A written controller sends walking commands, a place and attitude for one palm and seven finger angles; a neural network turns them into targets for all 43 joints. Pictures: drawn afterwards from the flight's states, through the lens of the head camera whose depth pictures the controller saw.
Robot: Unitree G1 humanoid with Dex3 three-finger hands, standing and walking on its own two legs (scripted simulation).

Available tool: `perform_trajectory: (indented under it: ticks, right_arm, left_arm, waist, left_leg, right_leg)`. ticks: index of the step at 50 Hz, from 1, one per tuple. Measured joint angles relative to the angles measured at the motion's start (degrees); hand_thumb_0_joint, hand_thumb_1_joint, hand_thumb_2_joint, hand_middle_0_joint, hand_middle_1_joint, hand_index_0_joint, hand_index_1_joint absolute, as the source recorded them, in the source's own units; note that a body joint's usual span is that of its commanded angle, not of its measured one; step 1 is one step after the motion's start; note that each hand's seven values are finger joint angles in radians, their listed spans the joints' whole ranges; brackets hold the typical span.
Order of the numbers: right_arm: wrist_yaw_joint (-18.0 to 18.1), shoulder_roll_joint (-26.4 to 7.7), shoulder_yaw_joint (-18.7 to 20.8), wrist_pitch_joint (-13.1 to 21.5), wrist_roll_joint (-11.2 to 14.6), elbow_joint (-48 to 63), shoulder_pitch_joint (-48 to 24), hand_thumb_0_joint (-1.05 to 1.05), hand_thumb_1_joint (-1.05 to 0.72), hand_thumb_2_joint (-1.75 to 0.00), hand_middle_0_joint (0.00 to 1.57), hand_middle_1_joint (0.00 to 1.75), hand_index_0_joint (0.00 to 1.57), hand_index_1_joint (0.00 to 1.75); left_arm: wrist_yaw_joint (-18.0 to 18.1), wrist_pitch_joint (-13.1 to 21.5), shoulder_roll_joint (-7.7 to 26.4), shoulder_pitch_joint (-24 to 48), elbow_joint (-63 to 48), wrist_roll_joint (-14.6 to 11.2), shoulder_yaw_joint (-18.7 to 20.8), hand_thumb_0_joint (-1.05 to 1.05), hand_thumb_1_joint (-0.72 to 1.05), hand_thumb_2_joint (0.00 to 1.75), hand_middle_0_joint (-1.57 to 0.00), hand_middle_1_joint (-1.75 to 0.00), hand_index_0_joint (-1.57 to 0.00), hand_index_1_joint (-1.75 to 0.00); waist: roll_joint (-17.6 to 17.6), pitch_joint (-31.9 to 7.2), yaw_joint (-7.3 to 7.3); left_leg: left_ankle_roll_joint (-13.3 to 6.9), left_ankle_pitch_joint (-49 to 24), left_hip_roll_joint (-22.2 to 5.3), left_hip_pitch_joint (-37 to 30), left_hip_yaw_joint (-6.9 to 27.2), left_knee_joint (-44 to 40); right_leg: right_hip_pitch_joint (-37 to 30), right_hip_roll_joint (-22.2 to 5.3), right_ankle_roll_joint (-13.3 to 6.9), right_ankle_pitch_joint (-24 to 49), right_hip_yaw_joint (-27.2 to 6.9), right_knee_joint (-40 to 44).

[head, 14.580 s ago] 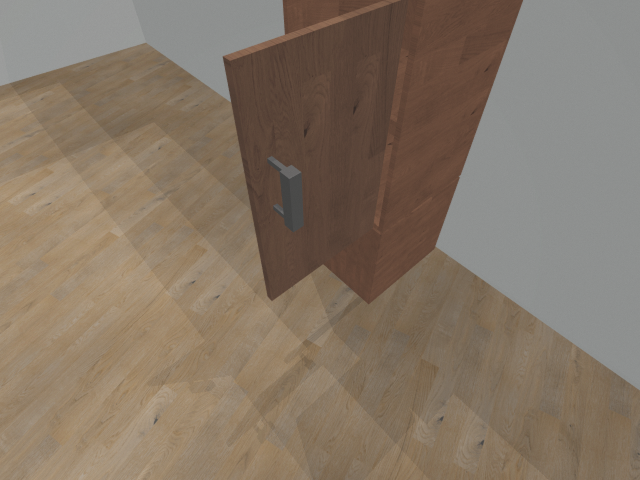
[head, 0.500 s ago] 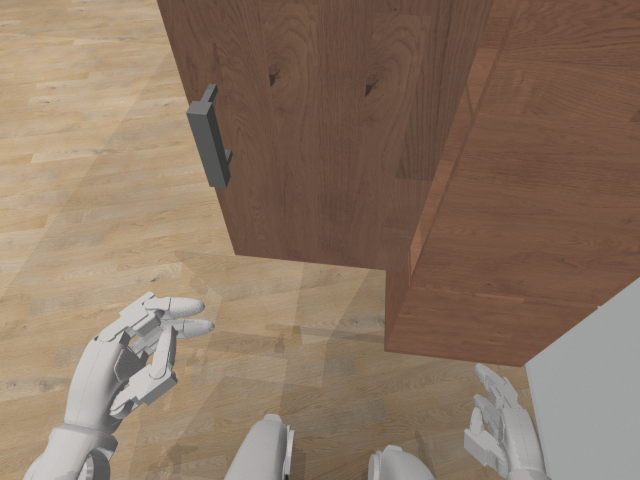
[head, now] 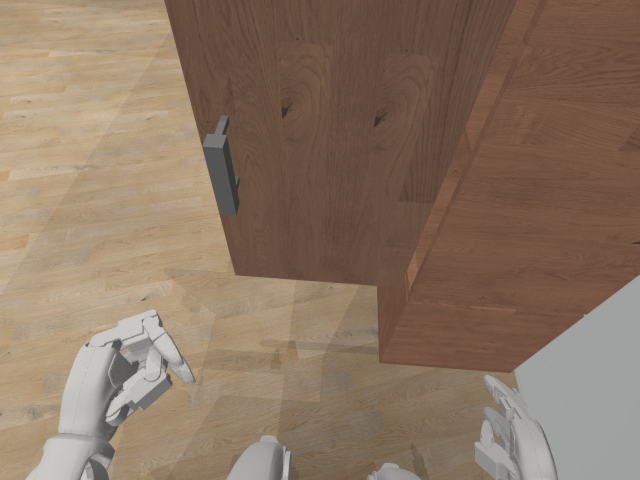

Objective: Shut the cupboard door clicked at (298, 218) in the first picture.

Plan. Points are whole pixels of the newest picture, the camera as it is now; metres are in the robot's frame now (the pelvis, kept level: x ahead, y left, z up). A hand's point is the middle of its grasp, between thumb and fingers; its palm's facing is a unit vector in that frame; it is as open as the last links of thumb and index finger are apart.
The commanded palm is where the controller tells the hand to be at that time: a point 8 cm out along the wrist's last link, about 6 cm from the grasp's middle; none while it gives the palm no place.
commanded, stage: raise the hand and make a fist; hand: left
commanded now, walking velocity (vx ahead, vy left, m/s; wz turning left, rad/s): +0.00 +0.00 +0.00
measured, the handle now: (226, 166) +0.51 +0.18 +0.09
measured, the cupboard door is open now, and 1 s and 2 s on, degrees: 90 90 90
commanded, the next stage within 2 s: bring the fist close to the handle in 0.78 s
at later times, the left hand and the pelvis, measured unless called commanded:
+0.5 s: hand (163, 358) +0.22 +0.18 +0.09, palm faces -0.01 -1.00 -0.04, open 3.1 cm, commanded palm +0.20 +0.23 +0.09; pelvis +0.00 -0.01 +0.02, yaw +1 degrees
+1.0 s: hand (188, 352) +0.23 +0.16 +0.09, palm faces -0.01 -1.00 -0.05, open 3.1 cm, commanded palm +0.23 +0.21 +0.09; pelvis +0.00 -0.03 +0.01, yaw +1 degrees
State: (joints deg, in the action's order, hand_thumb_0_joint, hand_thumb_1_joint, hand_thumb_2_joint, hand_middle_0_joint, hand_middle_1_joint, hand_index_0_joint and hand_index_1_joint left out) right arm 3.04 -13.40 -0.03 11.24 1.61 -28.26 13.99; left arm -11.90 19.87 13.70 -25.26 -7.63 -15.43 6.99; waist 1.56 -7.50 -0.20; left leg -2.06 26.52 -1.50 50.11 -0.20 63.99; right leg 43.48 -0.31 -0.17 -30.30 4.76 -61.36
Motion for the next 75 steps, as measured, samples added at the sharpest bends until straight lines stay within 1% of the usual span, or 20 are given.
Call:
perform_trajectory:
  ticks: [8, 15, 24, 30, 37, 47, 51, 54, 59, 63, 68, 75]
  right_arm:
    - [-0.6, 0.9, -2.3, -1.0, 0.0, 2.1, -0.6, 0.01, -0.9, -0.9, 0.21, 0.3, 0.2, 0.3]
    - [-0.5, 0.7, -3.1, -1.3, 0.3, 1.3, 0.5, 0.01, -0.9, -0.9, 0.21, 0.3, 0.21, 0.3]
    - [-0.1, -0.7, -2.4, -0.8, 0.7, -0.8, 2.4, 0.01, -0.9, -0.9, 0.21, 0.3, 0.21, 0.3]
    - [0.0, -1.4, -1.4, -0.4, 0.8, -1.1, 2.8, 0.01, -0.9, -0.9, 0.21, 0.3, 0.2, 0.3]
    - [0.0, -1.4, -1.0, -0.2, 0.9, -1.4, 2.3, 0.01, -0.9, -0.9, 0.21, 0.3, 0.2, 0.3]
    - [0.3, -0.9, -1.3, -0.5, 1.0, -1.3, 1.4, 0.01, -0.9, -0.9, 0.21, 0.3, 0.2, 0.3]
    - [0.6, -1.0, -1.6, -0.3, 1.1, -1.9, 0.9, 0.01, -0.9, -0.9, 0.21, 0.3, 0.2, 0.3]
    - [0.7, -1.2, -1.7, -0.3, 1.1, -2.7, 0.5, 0.01, -0.9, -0.9, 0.21, 0.3, 0.2, 0.3]
    - [0.5, -1.1, -1.8, -0.8, 1.3, -3.2, 0.8, 0.01, -0.9, -0.9, 0.21, 0.3, 0.2, 0.3]
    - [0.3, -1.1, -1.8, -1.4, 1.2, -3.3, 1.3, 0.01, -0.9, -0.9, 0.21, 0.3, 0.2, 0.3]
    - [0.0, -1.3, -1.5, -2.0, 1.1, -4.2, 1.4, 0.01, -0.9, -0.9, 0.21, 0.3, 0.2, 0.3]
    - [-0.5, -1.2, -1.2, -3.2, 1.0, -5.5, 1.4, 0.01, -0.9, -0.9, 0.21, 0.3, 0.2, 0.3]
  left_arm:
    - [-0.6, -2.2, 0.5, 1.5, 0.4, 0.6, -0.3, 0.02, 0.9, 0.9, -1.21, -1.4, -1.21, -1.41]
    - [-1.6, -3.3, 1.1, 3.5, 1.8, -0.2, 0.8, 0.02, 0.9, 0.9, -1.27, -1.47, -1.28, -1.48]
    - [-2.8, -3.7, 1.5, 5.0, 3.8, -1.7, 2.0, 0.02, 0.9, 0.9, -1.29, -1.49, -1.3, -1.5]
    - [-2.8, -3.1, 1.0, 4.6, 4.6, -1.6, 1.6, 0.02, 0.9, 0.9, -1.3, -1.49, -1.3, -1.5]
    - [-2.7, -1.6, 0.6, 4.4, 4.8, -1.7, 1.4, 0.02, 0.9, 0.9, -1.3, -1.5, -1.3, -1.5]
    - [-3.4, -2.0, 0.4, 5.2, 5.7, -2.0, 1.2, 0.02, 0.9, 0.9, -1.3, -1.5, -1.3, -1.5]
    - [-3.7, -1.9, 0.7, 9.2, 8.7, -2.0, 1.7, 0.02, 0.9, 0.9, -1.3, -1.5, -1.3, -1.5]
    - [-3.8, -2.4, 0.9, 13.3, 11.3, -2.0, 2.0, 0.02, 0.9, 0.9, -1.3, -1.5, -1.3, -1.5]
    - [-3.8, -3.9, 0.8, 17.6, 14.0, -1.7, 1.9, 0.02, 0.9, 0.9, -1.3, -1.5, -1.3, -1.5]
    - [-2.8, -4.4, 0.6, 20.7, 16.9, -1.0, 1.7, 0.02, 0.9, 0.9, -1.3, -1.5, -1.3, -1.5]
    - [-1.1, -3.7, 0.2, 25.3, 21.2, 0.1, 1.8, 0.02, 0.9, 0.9, -1.3, -1.5, -1.3, -1.5]
    - [0.1, -2.6, -0.2, 30.7, 26.2, 1.3, 1.6, 0.02, 0.9, 0.9, -1.3, -1.5, -1.3, -1.5]
  waist:
    - [0.6, 0.2, -0.85]
    - [0.9, 0.7, -0.95]
    - [1.2, 1.1, -0.27]
    - [1.1, 1.3, 0.05]
    - [1.0, 1.1, -0.22]
    - [1.4, 0.7, -0.67]
    - [1.4, 0.8, -0.93]
    - [1.5, 1.0, -0.94]
    - [1.3, 1.0, -0.38]
    - [1.0, 1.1, 0.08]
    - [0.7, 1.4, 0.44]
    - [0.4, 1.5, 0.79]
  left_leg:
    - [-0.1, -0.6, 0.2, -2.8, 0.4, -2.0]
    - [0.2, -1.3, 0.2, -4.6, 0.6, -3.6]
    - [0.8, -2.2, 0.0, -6.7, 0.5, -5.7]
    - [1.3, -2.5, -0.2, -6.9, 0.3, -6.2]
    - [1.9, -2.3, -0.4, -6.5, 0.4, -5.8]
    - [2.3, -2.0, -0.5, -6.5, 0.6, -5.4]
    - [2.4, -1.9, -0.5, -5.6, 0.9, -4.9]
    - [2.4, -1.9, -0.5, -5.2, 1.0, -4.6]
    - [2.1, -2.2, -0.4, -6.0, 0.5, -5.8]
    - [1.9, -2.7, -0.3, -6.7, 0.0, -7.0]
    - [1.7, -3.1, -0.1, -6.6, -0.4, -7.6]
    - [1.5, -3.3, -0.1, -6.5, -1.0, -8.1]
  right_leg:
    - [-3.2, -0.1, 0.1, 0.8, 0.4, 2.6]
    - [-5.0, 0.0, -0.1, 1.4, 0.6, 4.0]
    - [-6.5, 0.3, -0.7, 2.0, 0.5, 5.4]
    - [-6.3, 0.5, -1.2, 1.9, 0.2, 5.1]
    - [-5.6, 0.7, -1.7, 1.3, 0.3, 4.1]
    - [-5.4, 0.8, -2.1, 0.8, 0.4, 3.5]
    - [-4.8, 0.8, -2.2, 0.7, 0.7, 3.0]
    - [-4.4, 0.8, -2.2, 0.6, 0.8, 2.8]
    - [-4.9, 0.7, -1.9, 1.1, 0.3, 3.8]
    - [-5.3, 0.6, -1.7, 1.6, -0.2, 4.8]
    - [-5.1, 0.4, -1.5, 2.0, -0.6, 5.2]
    - [-4.7, 0.3, -1.3, 2.3, -1.2, 5.4]
